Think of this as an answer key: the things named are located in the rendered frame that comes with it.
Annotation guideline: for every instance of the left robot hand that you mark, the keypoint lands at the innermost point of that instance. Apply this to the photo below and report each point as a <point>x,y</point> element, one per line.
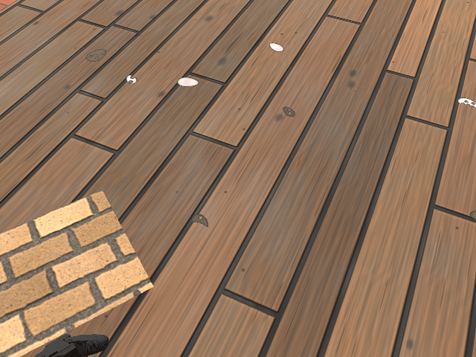
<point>76,346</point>

